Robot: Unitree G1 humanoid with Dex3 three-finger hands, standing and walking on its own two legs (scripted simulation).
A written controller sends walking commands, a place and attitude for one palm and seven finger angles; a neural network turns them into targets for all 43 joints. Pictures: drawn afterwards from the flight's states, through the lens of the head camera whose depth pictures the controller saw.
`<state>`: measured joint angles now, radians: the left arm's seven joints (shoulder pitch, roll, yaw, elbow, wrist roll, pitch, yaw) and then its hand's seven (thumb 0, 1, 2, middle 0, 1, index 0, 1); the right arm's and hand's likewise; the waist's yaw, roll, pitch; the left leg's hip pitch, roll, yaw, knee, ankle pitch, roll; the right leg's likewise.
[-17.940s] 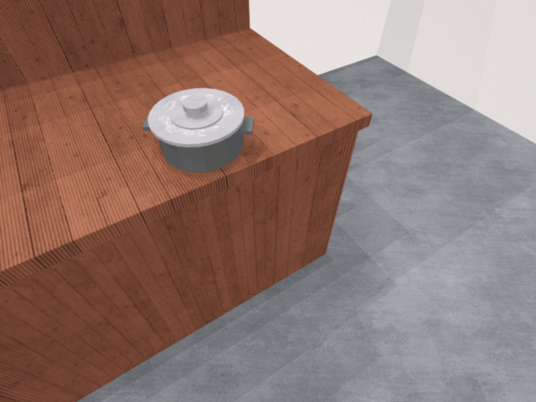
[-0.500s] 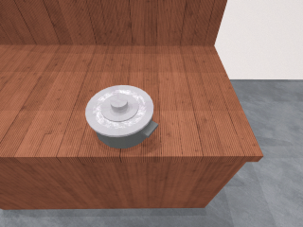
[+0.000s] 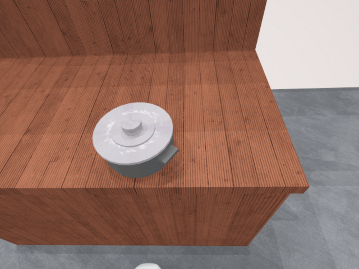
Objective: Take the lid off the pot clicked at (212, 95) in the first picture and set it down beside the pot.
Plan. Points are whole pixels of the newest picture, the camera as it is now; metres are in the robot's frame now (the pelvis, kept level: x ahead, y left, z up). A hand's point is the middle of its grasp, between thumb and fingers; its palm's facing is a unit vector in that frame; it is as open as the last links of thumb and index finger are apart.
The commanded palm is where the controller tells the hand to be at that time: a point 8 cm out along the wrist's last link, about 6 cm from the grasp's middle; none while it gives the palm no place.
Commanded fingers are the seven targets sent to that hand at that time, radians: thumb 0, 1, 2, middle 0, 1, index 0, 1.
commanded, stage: come to a stop and stand still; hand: left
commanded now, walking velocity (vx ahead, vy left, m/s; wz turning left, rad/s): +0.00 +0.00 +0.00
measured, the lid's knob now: (131, 123) +0.43 +0.14 +0.08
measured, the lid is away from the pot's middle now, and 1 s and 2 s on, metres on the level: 0.00 0.00 0.00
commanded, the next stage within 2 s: look again from close up in 1.10 s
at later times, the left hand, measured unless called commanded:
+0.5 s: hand out of the picture +0.00 +0.25 -0.18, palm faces +0.04 -0.99 -0.17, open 7.3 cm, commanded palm none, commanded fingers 0.00 0.90 0.90 -0.20 -0.30 -0.20 -0.30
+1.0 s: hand out of the picture -0.06 +0.26 -0.18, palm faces +0.03 -1.00 -0.09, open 7.4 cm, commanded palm none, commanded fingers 0.00 0.90 0.90 -0.20 -0.30 -0.20 -0.30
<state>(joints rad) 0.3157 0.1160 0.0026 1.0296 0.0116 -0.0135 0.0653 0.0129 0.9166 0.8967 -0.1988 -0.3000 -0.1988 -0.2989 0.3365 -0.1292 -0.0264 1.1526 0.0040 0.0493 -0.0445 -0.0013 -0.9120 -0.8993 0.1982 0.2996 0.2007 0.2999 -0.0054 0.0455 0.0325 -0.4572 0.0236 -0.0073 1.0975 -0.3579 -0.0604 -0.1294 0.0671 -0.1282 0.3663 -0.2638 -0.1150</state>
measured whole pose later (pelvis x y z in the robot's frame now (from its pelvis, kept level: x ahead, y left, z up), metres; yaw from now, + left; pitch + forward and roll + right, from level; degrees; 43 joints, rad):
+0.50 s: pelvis +0.00 +0.08 +0.00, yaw +1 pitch +1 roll +0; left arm 0.31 0.17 -0.02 1.05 0.00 -0.01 0.04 0.01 0.93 0.90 -0.20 -0.30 -0.20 -0.30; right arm 0.31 -0.13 0.03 1.12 -0.01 -0.02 -0.04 0.02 -0.95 -0.90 0.20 0.30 0.20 0.30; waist 0.01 -0.03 0.00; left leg -0.21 -0.02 0.10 0.42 -0.24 0.06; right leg -0.14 -0.03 -0.11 0.39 -0.27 0.01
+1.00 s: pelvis +0.00 +0.13 +0.00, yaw -1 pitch +2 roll +0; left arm 0.42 0.09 -0.03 1.11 0.01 -0.01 0.05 0.01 0.91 0.90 -0.19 -0.30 -0.19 -0.30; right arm 0.40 -0.04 0.04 1.15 0.00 -0.04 -0.04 0.00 -0.91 -0.90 0.20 0.30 0.20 0.30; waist 0.00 -0.04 -0.02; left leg -0.20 -0.09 0.14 0.36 -0.21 0.13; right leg -0.18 -0.10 -0.06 0.42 -0.26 0.05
